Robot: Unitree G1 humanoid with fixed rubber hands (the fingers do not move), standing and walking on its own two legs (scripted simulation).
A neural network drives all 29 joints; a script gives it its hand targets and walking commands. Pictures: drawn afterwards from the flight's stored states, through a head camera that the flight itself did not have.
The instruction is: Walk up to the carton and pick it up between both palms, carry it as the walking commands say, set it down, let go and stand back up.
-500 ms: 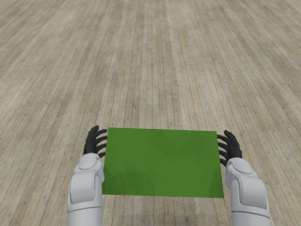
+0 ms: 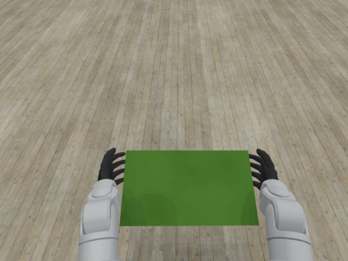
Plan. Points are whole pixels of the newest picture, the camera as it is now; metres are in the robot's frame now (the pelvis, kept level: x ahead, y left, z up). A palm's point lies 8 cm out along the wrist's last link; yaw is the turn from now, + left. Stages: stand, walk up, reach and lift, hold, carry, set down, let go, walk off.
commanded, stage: carry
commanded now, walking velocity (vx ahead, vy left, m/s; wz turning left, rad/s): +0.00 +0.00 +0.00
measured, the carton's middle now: (184, 191) +0.32 +0.02 -0.08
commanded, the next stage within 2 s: none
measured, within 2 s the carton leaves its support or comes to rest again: neither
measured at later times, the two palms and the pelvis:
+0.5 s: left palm (126, 103) +0.55 +0.20 +0.03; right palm (244, 108) +0.55 -0.16 +0.01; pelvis +0.26 +0.01 -0.01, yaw +0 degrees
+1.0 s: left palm (142, 59) +0.83 +0.19 +0.01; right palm (233, 54) +0.84 -0.17 +0.01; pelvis +0.55 -0.01 -0.01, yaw +2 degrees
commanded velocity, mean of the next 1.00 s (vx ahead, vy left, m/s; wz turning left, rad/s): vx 0.00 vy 0.00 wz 0.00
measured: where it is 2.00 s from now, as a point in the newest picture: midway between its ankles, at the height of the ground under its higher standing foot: (193, 151)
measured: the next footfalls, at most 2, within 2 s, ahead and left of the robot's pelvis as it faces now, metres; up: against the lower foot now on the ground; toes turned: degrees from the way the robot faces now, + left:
right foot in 0.10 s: +0.05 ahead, -0.09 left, +0.00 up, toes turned -2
left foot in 0.36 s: +0.18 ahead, +0.07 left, +0.00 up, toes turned +2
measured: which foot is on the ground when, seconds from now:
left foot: down 0.00-0.14, up 0.16-0.34, down 0.36-0.64, up 0.66-0.94, down 0.96-1.00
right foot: up 0.00-0.08, down 0.10-0.38, up 0.40-0.62, down 0.64-0.96, up 0.98-1.00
